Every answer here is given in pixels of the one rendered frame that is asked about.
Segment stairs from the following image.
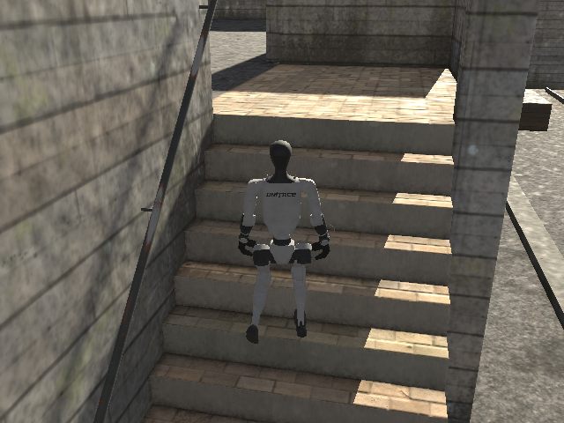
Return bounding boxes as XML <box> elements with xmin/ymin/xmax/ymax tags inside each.
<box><xmin>141</xmin><ymin>115</ymin><xmax>456</xmax><ymax>423</ymax></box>

